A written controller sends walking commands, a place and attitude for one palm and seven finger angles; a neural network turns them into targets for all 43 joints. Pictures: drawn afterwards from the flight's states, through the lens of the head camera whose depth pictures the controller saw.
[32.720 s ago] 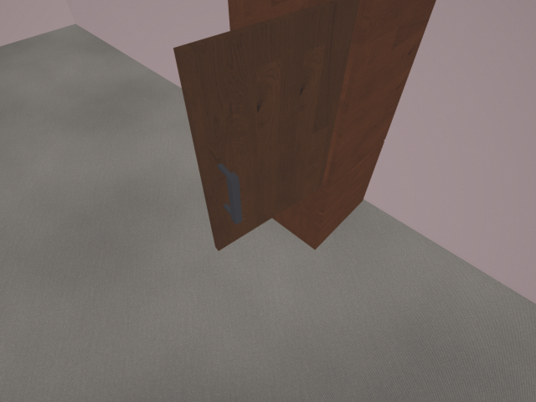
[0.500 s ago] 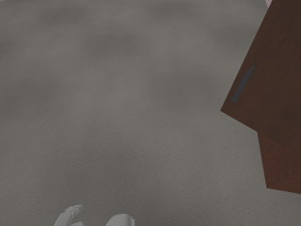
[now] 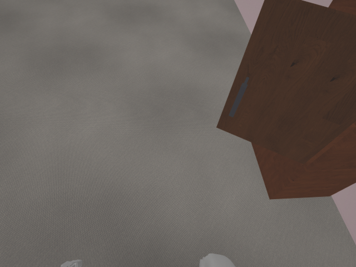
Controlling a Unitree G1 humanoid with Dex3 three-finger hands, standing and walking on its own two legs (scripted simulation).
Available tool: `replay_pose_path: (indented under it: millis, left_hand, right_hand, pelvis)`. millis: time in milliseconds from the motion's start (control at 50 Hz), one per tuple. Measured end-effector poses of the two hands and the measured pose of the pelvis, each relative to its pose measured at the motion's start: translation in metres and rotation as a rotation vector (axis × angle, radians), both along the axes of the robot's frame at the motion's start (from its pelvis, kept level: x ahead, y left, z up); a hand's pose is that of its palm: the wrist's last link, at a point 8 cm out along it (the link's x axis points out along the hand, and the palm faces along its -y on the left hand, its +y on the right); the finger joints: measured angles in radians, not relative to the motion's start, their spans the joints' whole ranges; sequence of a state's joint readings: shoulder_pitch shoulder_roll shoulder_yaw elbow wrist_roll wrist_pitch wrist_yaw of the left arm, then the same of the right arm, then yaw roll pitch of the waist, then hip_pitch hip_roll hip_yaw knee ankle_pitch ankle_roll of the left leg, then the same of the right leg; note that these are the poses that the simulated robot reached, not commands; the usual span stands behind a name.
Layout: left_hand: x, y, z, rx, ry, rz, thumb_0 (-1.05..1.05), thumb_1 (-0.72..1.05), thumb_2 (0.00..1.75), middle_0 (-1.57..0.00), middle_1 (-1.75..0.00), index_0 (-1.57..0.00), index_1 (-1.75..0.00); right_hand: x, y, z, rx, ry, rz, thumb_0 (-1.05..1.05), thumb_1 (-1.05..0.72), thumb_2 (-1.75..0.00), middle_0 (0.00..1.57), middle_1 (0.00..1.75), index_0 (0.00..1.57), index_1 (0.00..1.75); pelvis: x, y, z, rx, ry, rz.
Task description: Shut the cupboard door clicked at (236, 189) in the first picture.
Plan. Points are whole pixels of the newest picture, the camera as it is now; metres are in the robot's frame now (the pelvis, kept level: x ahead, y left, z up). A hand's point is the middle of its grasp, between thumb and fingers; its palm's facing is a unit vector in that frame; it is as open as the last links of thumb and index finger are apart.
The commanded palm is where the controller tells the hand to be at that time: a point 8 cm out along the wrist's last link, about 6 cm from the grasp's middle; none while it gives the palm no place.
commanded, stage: turn to face it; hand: left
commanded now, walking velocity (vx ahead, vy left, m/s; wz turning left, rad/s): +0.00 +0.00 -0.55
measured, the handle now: (239, 97) +0.70 -0.19 -0.10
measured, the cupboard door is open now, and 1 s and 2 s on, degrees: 60 60 60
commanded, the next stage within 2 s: take the last steps up to it in 0.52 s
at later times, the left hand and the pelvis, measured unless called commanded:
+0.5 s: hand (128, 262) +0.14 +0.13 -0.16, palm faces -0.21 -0.95 -0.21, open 7.4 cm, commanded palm none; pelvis +0.01 -0.04 -0.01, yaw -13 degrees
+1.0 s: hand (143, 238) +0.20 +0.10 -0.16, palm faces -0.39 -0.90 -0.19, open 7.4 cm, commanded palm none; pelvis +0.05 -0.05 +0.00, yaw -22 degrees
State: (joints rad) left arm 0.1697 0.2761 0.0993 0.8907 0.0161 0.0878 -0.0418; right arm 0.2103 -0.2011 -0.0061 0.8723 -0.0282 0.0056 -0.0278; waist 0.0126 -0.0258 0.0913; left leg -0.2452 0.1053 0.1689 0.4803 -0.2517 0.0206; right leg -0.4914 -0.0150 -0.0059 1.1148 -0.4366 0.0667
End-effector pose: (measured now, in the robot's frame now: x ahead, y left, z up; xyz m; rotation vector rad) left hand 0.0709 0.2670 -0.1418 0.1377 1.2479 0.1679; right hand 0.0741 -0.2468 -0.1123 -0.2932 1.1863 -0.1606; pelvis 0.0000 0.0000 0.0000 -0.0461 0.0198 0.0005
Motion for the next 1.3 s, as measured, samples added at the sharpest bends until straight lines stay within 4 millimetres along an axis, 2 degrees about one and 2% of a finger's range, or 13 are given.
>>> replay_pose_path:
  millis: [100,200,260,360,460,640,740,840,960,1040,1080,1160,1300]
  left_hand:
    - [0.033,-0.015,0.007,0.018,-0.019,-0.094,0.01,0.91,0.90,-0.20,-0.29,-0.20,-0.29]
    - [0.071,-0.049,0.011,0.051,-0.087,-0.201,0.01,0.91,0.90,-0.20,-0.29,-0.20,-0.29]
    - [0.082,-0.068,0.013,0.070,-0.121,-0.243,0.01,0.91,0.90,-0.20,-0.29,-0.20,-0.29]
    - [0.080,-0.088,0.019,0.060,-0.094,-0.272,0.00,0.91,0.90,-0.20,-0.30,-0.20,-0.29]
    - [0.077,-0.094,0.013,0.025,-0.067,-0.282,0.01,0.91,0.90,-0.21,-0.30,-0.21,-0.29]
    - [0.076,-0.069,-0.019,-0.024,0.018,-0.273,0.01,0.91,0.90,-0.21,-0.30,-0.21,-0.29]
    - [0.081,-0.059,-0.012,-0.019,0.058,-0.303,0.01,0.91,0.90,-0.20,-0.29,-0.20,-0.29]
    - [0.095,-0.065,-0.002,-0.014,0.064,-0.349,0.01,0.91,0.90,-0.20,-0.29,-0.20,-0.29]
    - [0.130,-0.102,0.006,-0.010,0.034,-0.433,0.01,0.91,0.90,-0.20,-0.29,-0.20,-0.29]
    - [0.157,-0.140,0.005,-0.004,-0.030,-0.474,0.01,0.91,0.90,-0.20,-0.29,-0.20,-0.29]
    - [0.164,-0.155,0.003,0.000,-0.067,-0.466,0.01,0.91,0.90,-0.20,-0.29,-0.20,-0.29]
    - [0.156,-0.174,0.006,-0.009,-0.050,-0.422,0.00,0.91,0.90,-0.20,-0.29,-0.20,-0.29]
    - [0.141,-0.173,-0.005,0.002,0.087,-0.362,0.00,0.94,0.90,-0.21,-0.30,-0.21,-0.29]
  right_hand:
    - [-0.040,-0.014,-0.011,0.025,0.051,-0.112,0.00,-0.91,-0.90,0.20,0.30,0.20,0.30]
    - [-0.079,-0.039,-0.036,0.063,0.102,-0.219,0.00,-0.90,-0.90,0.20,0.30,0.20,0.30]
    - [-0.093,-0.054,-0.048,0.069,0.140,-0.267,0.00,-0.91,-0.90,0.20,0.30,0.20,0.30]
    - [-0.090,-0.061,-0.039,0.069,0.121,-0.303,0.01,-0.91,-0.90,0.20,0.30,0.20,0.30]
    - [-0.077,-0.056,-0.029,0.068,0.079,-0.312,0.01,-0.91,-0.90,0.20,0.30,0.20,0.30]
    - [-0.051,-0.024,-0.020,0.026,0.008,-0.316,0.00,-0.91,-0.90,0.20,0.30,0.20,0.30]
    - [-0.062,-0.007,-0.012,0.036,0.023,-0.336,0.00,-0.91,-0.90,0.20,0.30,0.20,0.30]
    - [-0.089,0.000,-0.011,0.064,0.069,-0.402,0.00,-0.91,-0.90,0.20,0.30,0.20,0.30]
    - [-0.136,-0.006,-0.018,0.103,0.178,-0.509,0.00,-0.91,-0.90,0.20,0.30,0.20,0.30]
    - [-0.163,-0.023,-0.032,0.134,0.258,-0.564,0.00,-0.91,-0.90,0.20,0.30,0.20,0.30]
    - [-0.168,-0.034,-0.040,0.146,0.298,-0.568,0.00,-0.91,-0.90,0.20,0.30,0.20,0.30]
    - [-0.140,-0.062,-0.035,0.140,0.295,-0.546,0.01,-0.91,-0.90,0.20,0.30,0.20,0.30]
    - [-0.035,-0.102,-0.026,0.111,0.119,-0.467,0.01,-0.91,-0.90,0.19,0.30,0.19,0.30]
  pelvis:
    - [0.001,-0.008,-0.001,0.006,-0.004,-0.066]
    - [0.003,-0.028,-0.014,0.034,-0.006,-0.122]
    - [0.002,-0.036,-0.019,0.036,-0.008,-0.146]
    - [0.005,-0.041,-0.008,0.046,-0.006,-0.183]
    - [0.011,-0.039,-0.005,0.045,-0.003,-0.206]
    - [0.027,-0.016,-0.014,0.027,-0.003,-0.271]
    - [0.031,-0.012,-0.004,0.016,-0.003,-0.304]
    - [0.039,-0.019,0.003,0.013,0.002,-0.336]
    - [0.048,-0.041,0.003,0.019,-0.001,-0.372]
    - [0.057,-0.068,-0.007,0.042,-0.011,-0.378]
    - [0.062,-0.080,-0.013,0.038,-0.017,-0.374]
    - [0.077,-0.096,-0.006,0.033,-0.020,-0.360]
    - [0.115,-0.117,-0.003,0.026,-0.009,-0.346]
